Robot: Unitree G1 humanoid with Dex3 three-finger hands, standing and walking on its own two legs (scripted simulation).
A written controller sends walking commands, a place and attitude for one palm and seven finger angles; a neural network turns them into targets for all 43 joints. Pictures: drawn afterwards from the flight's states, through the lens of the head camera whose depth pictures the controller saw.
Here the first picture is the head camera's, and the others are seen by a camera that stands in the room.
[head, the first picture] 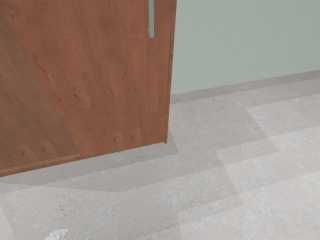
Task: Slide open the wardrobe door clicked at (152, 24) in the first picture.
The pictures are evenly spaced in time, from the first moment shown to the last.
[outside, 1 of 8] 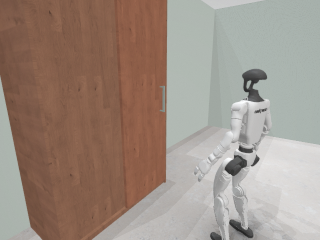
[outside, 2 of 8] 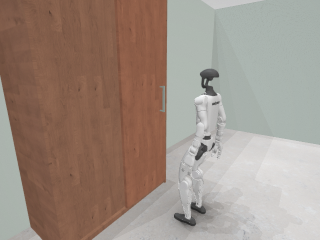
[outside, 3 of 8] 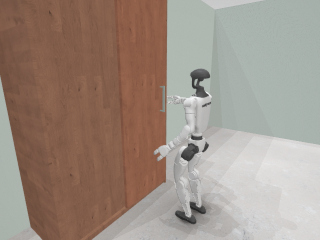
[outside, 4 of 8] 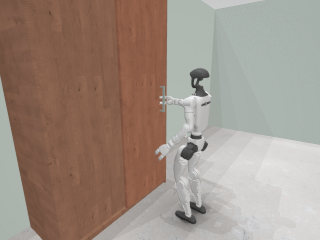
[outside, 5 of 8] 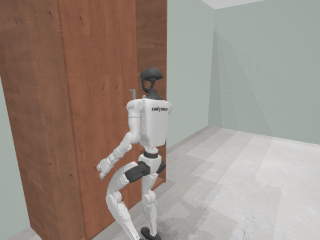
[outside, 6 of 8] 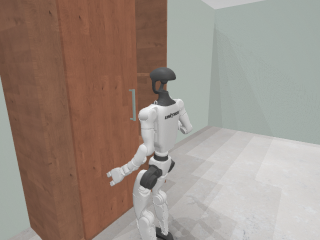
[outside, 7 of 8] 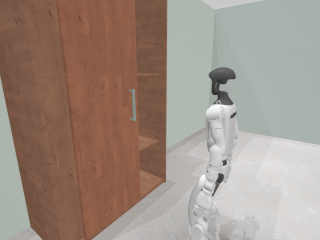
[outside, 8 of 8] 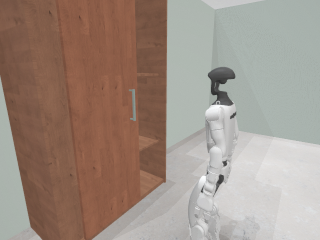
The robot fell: no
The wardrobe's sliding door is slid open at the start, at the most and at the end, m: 0.00 0.43 0.43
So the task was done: yes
